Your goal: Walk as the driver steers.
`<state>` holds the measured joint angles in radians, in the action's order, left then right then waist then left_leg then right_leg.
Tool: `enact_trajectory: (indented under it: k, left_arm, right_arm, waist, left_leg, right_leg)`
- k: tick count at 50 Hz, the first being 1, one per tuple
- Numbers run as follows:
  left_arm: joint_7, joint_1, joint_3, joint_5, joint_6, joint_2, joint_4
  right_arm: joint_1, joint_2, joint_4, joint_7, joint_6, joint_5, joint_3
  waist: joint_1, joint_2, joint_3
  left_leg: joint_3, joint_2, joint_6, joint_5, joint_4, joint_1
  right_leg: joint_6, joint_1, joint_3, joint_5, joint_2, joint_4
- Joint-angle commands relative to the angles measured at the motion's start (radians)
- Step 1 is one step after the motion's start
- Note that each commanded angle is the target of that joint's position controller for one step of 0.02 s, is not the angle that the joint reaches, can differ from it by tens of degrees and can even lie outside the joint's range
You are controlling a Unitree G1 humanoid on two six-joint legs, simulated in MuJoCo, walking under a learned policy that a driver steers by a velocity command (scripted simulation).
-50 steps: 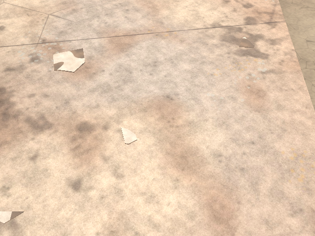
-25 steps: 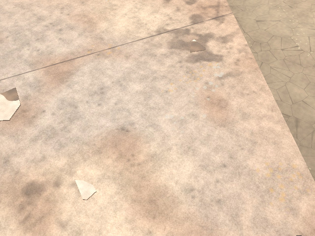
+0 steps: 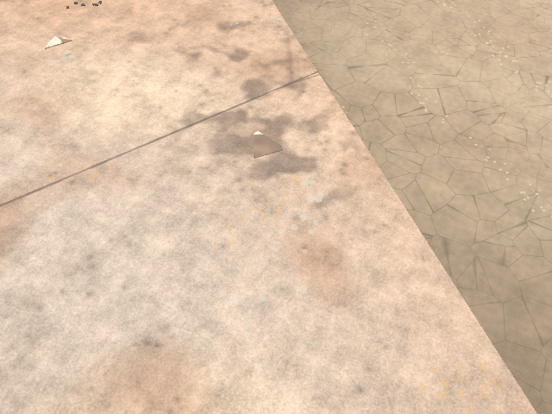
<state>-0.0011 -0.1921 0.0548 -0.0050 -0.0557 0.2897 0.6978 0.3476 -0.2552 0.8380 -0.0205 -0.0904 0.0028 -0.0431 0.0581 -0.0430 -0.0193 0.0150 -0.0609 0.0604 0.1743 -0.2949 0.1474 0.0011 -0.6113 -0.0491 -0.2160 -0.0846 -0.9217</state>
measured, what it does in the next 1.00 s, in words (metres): walks ahead, turning left: right foot, then left foot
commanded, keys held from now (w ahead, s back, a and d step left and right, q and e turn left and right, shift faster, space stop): w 0.02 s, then w+q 0.88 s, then w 0.10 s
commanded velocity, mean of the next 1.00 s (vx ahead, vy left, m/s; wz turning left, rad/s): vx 0.50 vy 0.00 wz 0.41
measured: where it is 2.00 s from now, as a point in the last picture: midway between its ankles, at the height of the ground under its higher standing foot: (164, 221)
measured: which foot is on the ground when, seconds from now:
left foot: down 0.00-0.24, up 0.26-0.72, down 0.74-1.00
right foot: up 0.00-0.22, down 0.24-0.74, up 0.76-1.00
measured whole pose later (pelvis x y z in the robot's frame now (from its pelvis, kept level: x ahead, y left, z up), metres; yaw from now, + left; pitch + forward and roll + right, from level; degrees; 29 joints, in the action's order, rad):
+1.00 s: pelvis +0.51 +0.09 +0.00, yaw +29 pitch +1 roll +0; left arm 0.00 -0.11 0.06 0.01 -0.09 0.31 0.75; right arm 0.32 -0.27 0.72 -0.01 -0.05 0.01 -0.06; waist 0.04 -0.03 -0.05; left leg -0.06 -0.10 0.10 0.17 -0.35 0.19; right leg 0.04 -0.64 -0.06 -0.18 -0.11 -0.94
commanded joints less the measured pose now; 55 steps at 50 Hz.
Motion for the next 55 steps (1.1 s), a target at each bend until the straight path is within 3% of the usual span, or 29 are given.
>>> enact_trajectory:
  k: [1,3,7,9,11,12,13,14,15,17,19,22,26,30,33,35,36,37,38,39,40,41,42,43,44,47,50,52,55]
  left_arm:
    - [0.006,0.072,0.0,0.001,-0.018,0.027,-0.078]
    - [0.012,0.143,-0.003,-0.001,-0.025,0.022,-0.095]
    - [0.031,0.235,0.002,-0.01,-0.043,0.038,-0.125]
    - [0.035,0.214,0.013,-0.011,-0.052,0.066,-0.122]
    - [0.025,0.058,0.04,-0.005,-0.058,0.117,-0.077]
    - [0.015,-0.1,0.06,0.012,-0.059,0.169,-0.05]
    - [0.007,-0.223,0.082,0.024,-0.046,0.26,-0.033]
    - [0.011,-0.252,0.071,0.014,-0.035,0.211,-0.016]
    - [0.01,-0.192,0.05,0.005,-0.034,0.145,-0.016]
    - [0.013,-0.062,0.026,0.005,-0.036,0.076,-0.014]
    - [0.016,0.01,0.023,0.015,-0.049,0.052,-0.002]
    - [0.011,0.021,0.037,0.019,-0.066,0.078,0.026]
    - [-0.001,-0.002,0.048,0.018,-0.061,0.116,0.059]
    - [-0.008,-0.061,0.061,0.002,-0.044,0.158,0.091]
    - [-0.008,-0.089,0.071,-0.016,-0.022,0.183,0.114]
    - [-0.011,-0.079,0.08,-0.025,-0.007,0.213,0.115]
    - [-0.013,-0.068,0.082,-0.03,0.002,0.222,0.112]
    - [-0.016,-0.063,0.073,-0.03,0.007,0.204,0.108]
    - [-0.017,-0.092,0.049,0.005,0.001,0.146,0.088]
    - [-0.005,-0.164,0.008,0.03,-0.029,0.022,0.032]
    - [0.007,-0.042,0.024,-0.012,-0.061,0.119,0.027]
    - [0.012,0.03,0.032,-0.041,-0.079,0.149,0.0]
    - [0.005,0.035,0.027,-0.025,-0.087,0.134,0.007]
    - [-0.003,0.028,0.033,0.001,-0.087,0.138,0.017]
    - [-0.001,0.009,0.038,0.008,-0.076,0.143,0.024]
    - [0.002,-0.008,0.032,0.017,-0.045,0.107,0.029]
    - [0.005,0.087,0.015,0.019,-0.04,0.069,0.006]
    - [0.013,0.152,0.006,0.012,-0.045,0.054,-0.006]
    - [0.027,0.223,0.003,-0.003,-0.052,0.062,-0.025]
  right_arm:
    - [-0.041,-0.178,-0.059,0.011,-0.01,0.009,-0.04]
    - [0.001,-0.181,-0.038,0.013,-0.003,0.017,-0.039]
    - [0.063,-0.192,-0.007,0.02,0.02,0.025,-0.043]
    - [0.06,-0.208,-0.003,0.028,0.03,0.026,-0.05]
    - [0.038,-0.203,-0.007,0.031,0.035,0.023,-0.048]
    - [0.02,-0.157,-0.027,0.029,0.031,0.009,-0.03]
    - [0.121,-0.054,-0.052,0.028,0.016,0.0,0.0]
    - [0.139,-0.081,-0.053,0.026,0.005,0.025,-0.002]
    - [0.057,-0.173,-0.062,0.027,0.006,0.046,-0.031]
    - [-0.03,-0.163,-0.083,0.029,0.02,0.031,-0.037]
    - [-0.005,-0.121,-0.078,0.026,0.046,0.027,-0.039]
    - [-0.034,-0.09,-0.101,0.026,0.068,0.022,-0.037]
    - [-0.129,-0.075,-0.135,0.005,0.061,0.019,-0.029]
    - [-0.268,-0.067,-0.19,-0.021,0.058,0.018,-0.019]
    - [-0.32,-0.086,-0.23,-0.034,0.062,0.017,-0.024]
    - [-0.281,-0.116,-0.239,-0.036,0.068,0.014,-0.04]
    - [-0.189,-0.146,-0.222,-0.034,0.071,0.015,-0.059]
    - [-0.024,-0.201,-0.177,-0.024,0.074,0.019,-0.092]
    - [0.124,-0.3,-0.146,-0.001,0.085,0.026,-0.127]
    - [0.062,-0.381,-0.17,-0.002,0.071,0.028,-0.127]
    - [0.08,-0.286,-0.193,-0.012,0.053,0.023,-0.1]
    - [0.048,-0.239,-0.183,-0.014,0.038,0.015,-0.086]
    - [-0.007,-0.215,-0.188,-0.012,0.032,0.017,-0.078]
    - [-0.072,-0.186,-0.2,-0.008,0.032,0.011,-0.069]
    - [-0.108,-0.163,-0.219,-0.003,0.032,-0.001,-0.059]
    - [-0.111,-0.166,-0.218,0.011,0.024,0.001,-0.058]
    - [-0.066,-0.175,-0.187,0.027,0.022,0.004,-0.059]
    - [-0.041,-0.178,-0.169,0.03,0.022,0.007,-0.058]
    - [0.006,-0.189,-0.134,0.029,0.021,0.01,-0.058]
  waist:
    - [-0.009,0.114,0.0]
    - [0.015,0.108,-0.017]
    - [0.029,0.115,-0.037]
    - [-0.002,0.131,-0.027]
    - [-0.093,0.126,0.061]
    - [-0.169,0.092,0.192]
    - [-0.166,-0.134,0.364]
    - [-0.168,-0.244,0.424]
    - [-0.17,-0.133,0.252]
    - [-0.115,-0.064,0.076]
    - [-0.059,-0.093,0.019]
    - [-0.039,-0.047,-0.008]
    - [-0.064,-0.013,-0.026]
    - [-0.116,0.01,-0.065]
    - [-0.12,0.004,-0.077]
    - [-0.08,-0.026,-0.027]
    - [-0.022,-0.031,0.031]
    - [0.064,-0.007,0.118]
    - [0.106,0.144,0.212]
    - [-0.022,0.343,0.311]
    - [0.063,0.193,0.351]
    - [0.06,0.157,0.213]
    - [0.018,0.079,0.143]
    - [-0.023,0.067,0.097]
    - [-0.055,0.085,0.086]
    - [-0.076,0.084,0.07]
    - [-0.041,0.093,0.032]
    - [-0.011,0.109,0.015]
    - [0.023,0.12,-0.021]
  left_leg:
    - [-0.175,0.248,0.155,-0.204,0.157,-0.033]
    - [-0.152,0.23,0.143,-0.218,0.145,-0.016]
    - [-0.201,0.265,0.132,-0.208,0.087,-0.066]
    - [-0.239,0.287,0.113,-0.224,0.039,-0.099]
    - [-0.209,0.237,0.074,-0.375,-0.127,-0.061]
    - [-0.173,0.182,0.039,-0.289,-0.354,0.07]
    - [-0.071,0.044,-0.033,0.109,-0.72,0.42]
    - [-0.133,0.036,-0.043,0.424,-0.9,0.568]
    - [-0.151,0.092,-0.039,0.356,-0.971,0.637]
    - [-0.113,0.157,-0.043,0.212,-0.927,0.603]
    - [-0.118,0.196,-0.052,0.139,-0.871,0.503]
    - [-0.12,0.205,-0.071,0.046,-0.817,0.52]
    - [-0.094,0.197,-0.071,-0.156,-0.591,0.521]
    - [-0.03,0.181,-0.046,-0.206,-0.416,0.508]
    - [0.005,0.16,-0.009,-0.108,-0.356,0.519]
    - [0.064,0.1,0.03,0.0,-0.346,0.416]
    - [0.096,0.053,0.056,0.026,-0.329,0.287]
    - [0.104,0.002,0.092,-0.025,-0.276,0.046]
    - [-0.147,0.147,0.16,-0.049,-0.253,-0.257]
    - [-0.735,0.362,0.347,0.187,-0.099,-0.504]
    - [-0.815,0.39,0.331,0.263,0.01,-0.516]
    - [-0.677,0.366,0.288,0.189,0.017,-0.422]
    - [-0.562,0.321,0.255,0.084,0.009,-0.285]
    - [-0.472,0.284,0.233,-0.029,0.015,-0.158]
    - [-0.424,0.259,0.226,-0.104,0.037,-0.08]
    - [-0.325,0.234,0.237,-0.263,0.077,0.02]
    - [-0.231,0.192,0.199,-0.286,0.094,0.049]
    - [-0.193,0.168,0.167,-0.214,0.097,0.065]
    - [-0.212,0.204,0.16,-0.121,0.104,0.025]
  right_leg:
    - [0.014,-0.039,0.006,0.16,-0.015,0.17]
    - [0.02,0.014,0.019,0.24,0.01,0.279]
    - [0.015,0.062,0.011,0.247,0.047,0.392]
    - [-0.004,0.123,0.002,0.192,0.056,0.436]
    - [-0.046,0.377,0.029,0.169,0.075,0.491]
    - [-0.099,0.642,-0.055,0.185,-0.029,0.441]
    - [-0.221,1.031,-0.392,0.128,-0.285,0.435]
    - [-0.277,1.034,-0.655,-0.088,-0.355,0.571]
    - [-0.235,0.897,-0.543,-0.199,-0.312,0.612]
    - [-0.195,0.637,-0.318,-0.098,-0.233,0.682]
    - [-0.177,0.483,-0.176,0.016,-0.184,0.75]
    - [-0.196,0.442,-0.049,0.167,-0.187,0.795]
    - [-0.181,0.48,0.099,0.254,-0.163,0.804]
    - [-0.162,0.556,0.174,0.256,-0.186,0.798]
    - [-0.138,0.664,0.204,0.346,-0.215,0.736]
    - [-0.115,0.702,0.237,0.658,-0.214,0.604]
    - [-0.099,0.691,0.261,0.804,-0.197,0.458]
    - [-0.065,0.601,0.291,0.811,-0.155,0.239]
    - [-0.012,0.335,0.299,0.434,-0.103,-0.094]
    - [0.042,-0.066,0.14,-0.39,0.113,-0.391]
    - [0.02,-0.166,-0.038,-0.377,0.087,-0.463]
    - [-0.005,-0.234,-0.027,-0.276,0.047,-0.432]
    - [-0.015,-0.19,-0.028,-0.191,0.003,-0.351]
    - [-0.009,-0.118,-0.03,-0.138,-0.024,-0.265]
    - [-0.004,-0.051,-0.039,-0.101,-0.041,-0.227]
    - [0.038,-0.003,-0.009,-0.026,-0.034,-0.114]
    - [0.064,-0.003,0.007,0.173,-0.021,0.1]
    - [0.062,0.045,0.018,0.307,0.004,0.243]
    - [0.044,0.057,0.021,0.381,0.022,0.346]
